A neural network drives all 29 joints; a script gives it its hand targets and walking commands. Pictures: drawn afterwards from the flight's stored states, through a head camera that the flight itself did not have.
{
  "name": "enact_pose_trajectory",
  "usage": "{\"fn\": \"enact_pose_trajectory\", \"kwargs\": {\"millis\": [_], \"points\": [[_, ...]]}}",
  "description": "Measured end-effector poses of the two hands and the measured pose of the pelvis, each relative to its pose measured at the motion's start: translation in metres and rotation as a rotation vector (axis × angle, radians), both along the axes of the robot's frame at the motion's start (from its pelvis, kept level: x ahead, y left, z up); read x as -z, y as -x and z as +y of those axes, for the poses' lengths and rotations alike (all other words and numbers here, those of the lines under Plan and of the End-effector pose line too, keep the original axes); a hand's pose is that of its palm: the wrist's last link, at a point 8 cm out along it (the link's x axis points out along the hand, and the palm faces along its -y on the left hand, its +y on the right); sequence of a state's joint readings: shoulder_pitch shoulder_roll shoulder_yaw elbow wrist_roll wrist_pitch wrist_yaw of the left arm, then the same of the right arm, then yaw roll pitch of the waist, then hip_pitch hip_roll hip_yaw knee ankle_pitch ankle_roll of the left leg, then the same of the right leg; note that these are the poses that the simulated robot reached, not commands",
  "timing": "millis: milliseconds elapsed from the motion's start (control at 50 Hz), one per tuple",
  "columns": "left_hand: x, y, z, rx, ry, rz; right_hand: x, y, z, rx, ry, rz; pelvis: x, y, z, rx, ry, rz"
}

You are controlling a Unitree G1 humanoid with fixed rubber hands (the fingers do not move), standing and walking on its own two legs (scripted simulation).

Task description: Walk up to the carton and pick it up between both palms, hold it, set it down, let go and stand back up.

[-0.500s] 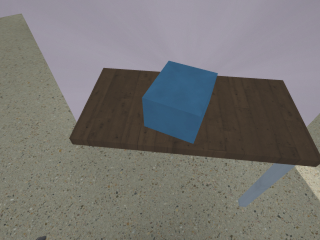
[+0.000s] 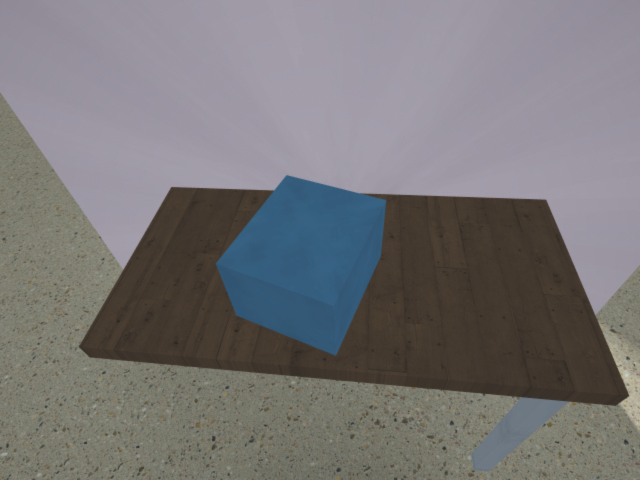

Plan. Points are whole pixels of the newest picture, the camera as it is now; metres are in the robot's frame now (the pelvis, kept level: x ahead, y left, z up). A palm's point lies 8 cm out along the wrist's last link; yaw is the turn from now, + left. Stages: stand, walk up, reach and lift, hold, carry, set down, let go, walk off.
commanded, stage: walk up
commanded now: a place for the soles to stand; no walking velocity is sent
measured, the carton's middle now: (309, 259) +0.50 +0.04 -0.06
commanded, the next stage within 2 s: stand in 1.74 s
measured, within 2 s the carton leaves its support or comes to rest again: neither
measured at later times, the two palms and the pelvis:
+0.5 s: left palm out of the picture +0.12 +0.32 -0.11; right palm out of the picture +0.15 -0.30 -0.14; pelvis +0.07 +0.00 -0.02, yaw -3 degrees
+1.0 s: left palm out of the picture +0.11 +0.38 -0.12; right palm out of the picture +0.13 -0.24 -0.13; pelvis +0.04 +0.06 -0.02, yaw -2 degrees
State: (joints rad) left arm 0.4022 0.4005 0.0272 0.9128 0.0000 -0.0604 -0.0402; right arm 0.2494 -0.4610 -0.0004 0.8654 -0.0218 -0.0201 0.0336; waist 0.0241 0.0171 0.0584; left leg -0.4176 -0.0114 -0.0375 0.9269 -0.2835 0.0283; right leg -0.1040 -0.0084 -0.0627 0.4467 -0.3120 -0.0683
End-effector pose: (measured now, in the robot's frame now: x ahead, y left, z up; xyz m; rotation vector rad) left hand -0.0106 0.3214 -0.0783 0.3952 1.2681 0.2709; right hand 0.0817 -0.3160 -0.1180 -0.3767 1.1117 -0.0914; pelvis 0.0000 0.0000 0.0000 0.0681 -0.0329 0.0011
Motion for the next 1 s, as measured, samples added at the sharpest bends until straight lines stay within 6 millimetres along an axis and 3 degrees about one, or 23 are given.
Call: {"fn": "enact_pose_trajectory", "kwargs": {"millis": [100, 200, 280, 400, 480, 660, 840, 1000], "points": [[0.006, -0.003, -0.006, -0.039, -0.007, 0.041, 0.004, -0.030, 0.000, -0.015, 0.003, 0.018, 0.004, -0.025, -0.004, 0.008, 0.024, 0.011], [0.021, -0.017, -0.004, -0.059, -0.002, 0.069, 0.007, -0.061, 0.009, -0.020, 0.012, 0.033, 0.011, -0.048, -0.001, 0.016, 0.059, 0.037], [0.036, -0.048, 0.002, -0.047, 0.005, 0.053, 0.011, -0.077, 0.016, -0.008, 0.033, 0.026, 0.020, -0.065, 0.007, 0.024, 0.068, 0.033], [0.034, -0.111, 0.004, 0.011, 0.007, -0.056, 0.010, -0.076, 0.022, 0.024, 0.024, 0.024, 0.016, -0.071, 0.007, 0.018, 0.073, 0.035], [0.032, -0.130, 0.002, 0.047, -0.020, -0.090, 0.020, -0.073, 0.018, 0.050, -0.001, 0.028, 0.021, -0.068, 0.003, 0.042, 0.053, 0.026], [0.014, -0.143, 0.020, 0.089, -0.066, -0.098, 0.026, -0.052, 0.029, 0.086, -0.030, 0.082, 0.016, -0.061, 0.016, 0.030, 0.047, 0.030], [0.038, -0.136, 0.053, 0.060, -0.008, -0.100, 0.018, -0.049, 0.068, 0.056, 0.011, 0.023, 0.023, -0.046, 0.053, 0.021, 0.078, 0.016], [0.042, -0.119, 0.059, 0.052, 0.022, -0.090, 0.010, -0.046, 0.074, 0.049, 0.028, 0.000, 0.022, -0.037, 0.061, 0.037, 0.080, 0.007]]}}
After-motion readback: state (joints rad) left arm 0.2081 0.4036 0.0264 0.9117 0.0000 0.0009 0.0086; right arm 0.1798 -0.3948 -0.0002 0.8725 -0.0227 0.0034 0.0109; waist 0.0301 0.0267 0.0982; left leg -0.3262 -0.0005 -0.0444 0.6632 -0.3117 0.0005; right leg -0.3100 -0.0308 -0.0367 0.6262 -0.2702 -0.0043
